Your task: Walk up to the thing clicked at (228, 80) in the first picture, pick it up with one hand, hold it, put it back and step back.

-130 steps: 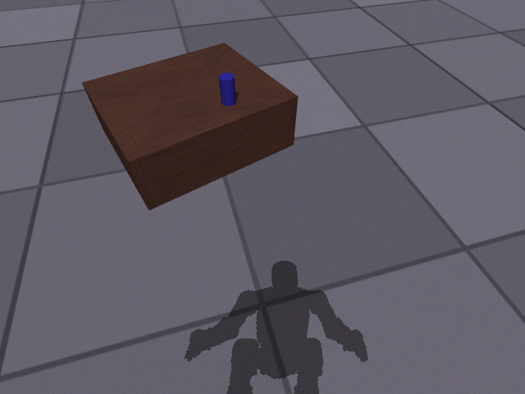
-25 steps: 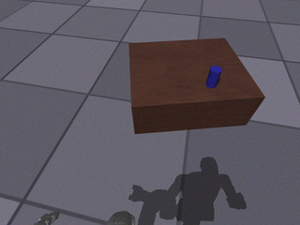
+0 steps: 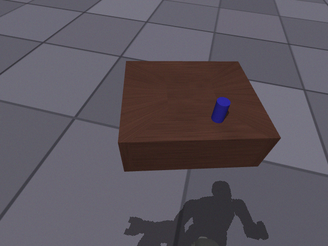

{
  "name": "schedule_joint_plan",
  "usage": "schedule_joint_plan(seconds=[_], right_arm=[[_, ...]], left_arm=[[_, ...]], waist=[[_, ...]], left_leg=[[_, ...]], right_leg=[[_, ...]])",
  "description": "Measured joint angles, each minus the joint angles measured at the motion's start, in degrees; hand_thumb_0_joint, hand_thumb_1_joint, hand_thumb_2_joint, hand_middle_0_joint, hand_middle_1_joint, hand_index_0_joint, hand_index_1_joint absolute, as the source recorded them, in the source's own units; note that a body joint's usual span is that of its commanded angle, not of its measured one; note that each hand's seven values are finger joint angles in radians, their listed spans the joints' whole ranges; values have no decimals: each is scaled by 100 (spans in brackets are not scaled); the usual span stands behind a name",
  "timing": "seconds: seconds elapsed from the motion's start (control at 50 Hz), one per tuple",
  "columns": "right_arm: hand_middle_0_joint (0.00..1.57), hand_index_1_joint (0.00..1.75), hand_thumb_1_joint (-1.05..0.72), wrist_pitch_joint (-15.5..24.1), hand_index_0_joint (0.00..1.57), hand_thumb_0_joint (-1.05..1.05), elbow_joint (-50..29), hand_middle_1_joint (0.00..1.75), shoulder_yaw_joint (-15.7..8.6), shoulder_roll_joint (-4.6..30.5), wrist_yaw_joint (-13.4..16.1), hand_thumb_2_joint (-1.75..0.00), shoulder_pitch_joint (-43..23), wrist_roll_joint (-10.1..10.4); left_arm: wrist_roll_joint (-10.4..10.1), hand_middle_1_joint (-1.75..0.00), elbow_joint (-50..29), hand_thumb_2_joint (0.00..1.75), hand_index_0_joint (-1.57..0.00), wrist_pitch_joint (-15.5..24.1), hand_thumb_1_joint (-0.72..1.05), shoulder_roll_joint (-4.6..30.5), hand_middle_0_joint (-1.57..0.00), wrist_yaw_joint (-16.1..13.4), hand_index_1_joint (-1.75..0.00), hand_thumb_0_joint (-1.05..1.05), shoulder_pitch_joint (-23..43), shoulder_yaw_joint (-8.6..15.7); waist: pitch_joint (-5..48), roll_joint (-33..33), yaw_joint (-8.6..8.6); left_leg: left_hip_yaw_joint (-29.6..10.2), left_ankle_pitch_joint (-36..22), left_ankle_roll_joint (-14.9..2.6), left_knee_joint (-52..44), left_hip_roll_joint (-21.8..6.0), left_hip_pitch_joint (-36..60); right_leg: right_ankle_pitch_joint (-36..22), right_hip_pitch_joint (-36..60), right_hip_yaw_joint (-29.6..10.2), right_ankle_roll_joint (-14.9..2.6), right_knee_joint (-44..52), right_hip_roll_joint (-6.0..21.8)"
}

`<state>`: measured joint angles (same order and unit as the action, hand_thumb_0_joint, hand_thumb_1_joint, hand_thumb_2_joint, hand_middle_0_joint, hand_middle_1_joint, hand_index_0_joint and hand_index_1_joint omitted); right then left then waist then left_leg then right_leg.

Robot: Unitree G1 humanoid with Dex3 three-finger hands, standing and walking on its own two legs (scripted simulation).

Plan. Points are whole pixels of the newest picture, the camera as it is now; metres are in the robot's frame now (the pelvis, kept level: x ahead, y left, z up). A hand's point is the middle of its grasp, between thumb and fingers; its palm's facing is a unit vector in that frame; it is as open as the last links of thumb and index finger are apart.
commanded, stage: walk up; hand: right
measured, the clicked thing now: (220, 110) +0.88 -0.34 -0.34
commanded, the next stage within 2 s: none
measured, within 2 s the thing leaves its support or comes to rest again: neither
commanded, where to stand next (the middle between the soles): +0.40 -0.20 m, yaw +9 degrees
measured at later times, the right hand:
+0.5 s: hand (312, 215) +0.23 -0.41 -0.10, palm faces -0.07 +0.85 -0.52, open 7.4 cm
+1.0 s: hand (315, 165) +0.40 -0.52 -0.12, palm faces -0.19 +0.90 -0.40, open 7.4 cm
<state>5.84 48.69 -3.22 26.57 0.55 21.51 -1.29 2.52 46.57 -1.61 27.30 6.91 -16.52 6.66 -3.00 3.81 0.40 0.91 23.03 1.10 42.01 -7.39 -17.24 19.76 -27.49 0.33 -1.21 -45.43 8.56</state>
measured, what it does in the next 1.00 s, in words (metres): walks ahead: right foot, then left foot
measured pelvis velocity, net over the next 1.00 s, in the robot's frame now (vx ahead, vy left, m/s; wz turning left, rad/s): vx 0.28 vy -0.26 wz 0.11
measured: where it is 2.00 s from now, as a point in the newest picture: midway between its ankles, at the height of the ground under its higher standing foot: (204, 228)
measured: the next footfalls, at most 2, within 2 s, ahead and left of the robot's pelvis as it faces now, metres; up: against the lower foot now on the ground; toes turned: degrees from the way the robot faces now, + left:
right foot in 0.02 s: +0.13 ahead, -0.18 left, +0.00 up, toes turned -5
left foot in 0.34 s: +0.24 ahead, +0.02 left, +0.00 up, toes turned +10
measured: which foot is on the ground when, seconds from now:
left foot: down 0.00-0.02, up 0.04-0.32, down 0.34-0.70, up 0.72-1.00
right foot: up 0.00-0.00, down 0.02-0.34, up 0.36-0.66, down 0.68-1.00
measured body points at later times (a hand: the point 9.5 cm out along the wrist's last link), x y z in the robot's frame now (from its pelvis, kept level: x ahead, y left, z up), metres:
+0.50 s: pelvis +0.15 -0.12 +0.01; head +0.16 -0.08 +0.45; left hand +0.18 +0.21 -0.13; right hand +0.23 -0.45 -0.07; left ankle +0.20 +0.01 -0.71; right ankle +0.17 -0.25 -0.65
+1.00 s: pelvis +0.28 -0.26 +0.02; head +0.31 -0.26 +0.47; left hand +0.25 +0.07 -0.09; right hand +0.41 -0.57 -0.10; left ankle +0.37 -0.12 -0.67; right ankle +0.29 -0.36 -0.71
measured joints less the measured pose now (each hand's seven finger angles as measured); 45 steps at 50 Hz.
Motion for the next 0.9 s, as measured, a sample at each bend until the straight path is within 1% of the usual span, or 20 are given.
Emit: schedule_joint_plan(seconds=[0.02, 0.04, 0.06, 0.1, 0.14, 0.24, 0.32, 0.34, 0.36, 0.42, 0.46, 0.54, 0.62, 0.68, 0.7, 0.72, 0.76, 0.8, 0.84, 0.9], right_arm=[[21, 30, -90, -38, 21, 1, 44, 30, -19, 46, 16, -90, 30, -13], [21, 30, -90, -87, 21, 1, 112, 30, -49, 99, 51, -90, 38, -18], [21, 30, -90, -161, 21, 1, 215, 30, -74, 116, 103, -90, 14, 10], [21, 30, -90, -273, 21, 1, 411, 30, -91, 101, 183, -90, -113, 62], [21, 30, -91, -229, 21, 1, 494, 30, -66, 92, 167, -90, -231, 103], [21, 30, -91, -33, 21, 1, 375, 30, 14, -76, 29, -90, -418, 99], [21, 30, -91, 94, 21, 1, 220, 30, 47, -234, 2, -90, -403, 93], [21, 30, -91, 152, 21, 1, 160, 30, 46, -219, 16, -90, -360, 69], [21, 30, -90, 193, 21, 1, 111, 30, 27, -219, 52, -90, -349, 24], [21, 30, -90, 142, 21, 1, 28, 30, 38, -249, 137, -90, -353, 76], [21, 30, -90, 109, 21, 1, 44, 30, 51, -282, 173, -90, -330, 93], [21, 30, -90, 89, 21, 1, 117, 30, 48, -212, 129, -90, -217, 37], [21, 30, -90, 62, 21, 1, 202, 30, -7, -23, 66, -90, -99, -23], [21, 30, -90, -31, 21, 1, 311, 30, -60, 129, 43, -90, -45, -51], [21, 30, -90, -77, 21, 1, 349, 30, -81, 188, 56, -90, -30, -66], [21, 30, -90, -144, 21, 1, 419, 30, -106, 224, 85, -90, -42, -64], [21, 30, -90, -298, 21, 1, 599, 30, -133, 204, 164, -90, -136, 3], [21, 30, -91, -312, 21, 1, 693, 30, -110, 178, 140, -90, -243, 57], [20, 30, -91, -234, 21, 1, 678, 30, -70, 132, 59, -90, -318, 72], [20, 30, -91, -184, 21, 1, 563, 30, -25, 15, -79, -90, -427, 51]], left_arm=[[9, -30, -8, 90, -20, 44, 91, 27, -20, -8, -30, 1, -5, 28], [34, -30, -19, 90, -20, 99, 91, 16, -20, -34, -30, 1, 16, 55], [45, -30, -48, 90, -20, 157, 91, 0, -20, -73, -30, 1, 26, 56], [0, -30, -88, 90, -20, 211, 91, -80, -20, -140, -30, 1, 34, 3], [-28, -30, -93, 90, -20, 237, 91, -186, -20, -193, -30, 0, -1, -68], [-15, -30, -77, 90, -20, 242, 90, -257, -20, -248, -30, 0, -179, -173], [-27, -30, -103, 90, -20, 140, 90, -189, -20, -253, -30, 1, -306, -222], [-39, -30, -130, 90, -20, 109, 90, -185, -20, -254, -30, 1, -359, -237], [-42, -30, -117, 90, -20, 74, 90, -194, -20, -261, -30, 1, -352, -238], [-27, -30, -23, 90, -20, -89, 90, -227, -20, -271, -30, 1, -270, -268], [-24, -30, 9, 90, -20, -120, 90, -200, -20, -254, -30, 1, -208, -261], [-19, -30, -2, 90, -20, -83, 91, -145, -20, -155, -30, 1, -74, -166], [-29, -30, 18, 90, -20, -94, 91, -83, -20, -44, -30, 1, 38, -85], [-33, -30, 50, 90, -20, -28, 91, 7, -20, -25, -30, 1, 23, -23], [-20, -30, 59, 90, -20, 30, 91, 24, -20, -46, -30, 1, 11, 7], [6, -30, 55, 90, -20, 97, 91, 27, -20, -82, -30, 1, -4, 29], [-8, -30, 65, 90, -20, 173, 91, -24, -20, -172, -30, 0, -27, -4], [-55, -30, 110, 90, -20, 212, 91, -144, -20, -238, -30, 0, -77, -81], [-93, -30, 186, 90, -20, 269, 91, -250, -20, -292, -30, 0, -165, -158], [-140, -30, 296, 90, -20, 372, 90, -356, -20, -368, -30, 0, -326, -255]], waist=[[45, -87, 1], [51, -235, 8], [74, -309, 32], [78, -364, 112], [57, -429, 183], [-34, -335, 339], [-72, -140, 400], [-56, -115, 383], [-83, -54, 330], [-134, 113, 174], [-133, 238, 116], [-120, 298, 27], [-77, 154, -55], [40, -6, -92], [62, -122, -76], [72, -227, -51], [92, -314, 26], [85, -412, 110], [82, -488, 161], [40, -528, 223]], left_leg=[[-98, 185, -64, 211, -111, -44], [-263, 334, -205, 612, -224, -174], [-432, 524, -275, 1167, -155, -390], [-506, 634, -333, 2147, 141, -823], [-283, 464, -362, 2447, 281, -1127], [377, 217, -337, 1301, 421, -1318], [611, -648, -345, -58, 585, -923], [591, -937, -401, -399, 630, -749], [581, -1058, -431, -303, 661, -756], [571, -770, -399, -40, 643, -663], [572, -723, -334, -158, 593, -477], [476, -653, -197, -319, 401, -230], [317, -419, -121, -234, 111, -128], [150, -77, -134, 66, -154, -153], [2, 229, -231, 348, -267, -232], [-180, 558, -310, 845, -294, -393], [-463, 680, -324, 1949, 14, -813], [-391, 364, -329, 2476, 243, -1135], [-156, 39, -321, 2455, 326, -1356], [63, -286, -267, 1931, 406, -1502]], right_leg=[[-182, 113, 87, 78, 116, -85], [-218, 137, 225, 182, -31, -193], [-88, 124, 326, 236, -217, -236], [87, 241, 455, 196, -265, -261], [109, 478, 572, 81, -40, -321], [107, 981, 745, -94, 512, -468], [385, 1213, 860, -144, 481, -547], [544, 1169, 865, -178, 240, -556], [681, 1038, 746, -212, -189, -559], [817, 431, 148, -136, -1669, -720], [645, 73, -41, -69, -2070, -627], [321, -321, -170, 62, -1605, -235], [235, -270, -199, 63, -658, -22], [144, 107, -18, 13, 27, -67], [-108, 170, 75, 114, 46, -183], [-101, 149, 171, 192, -143, -281], [92, 197, 310, 198, -326, -347], [124, 415, 424, 105, -127, -419], [79, 667, 528, 10, 187, -489], [-25, 1024, 628, -35, 668, -585]])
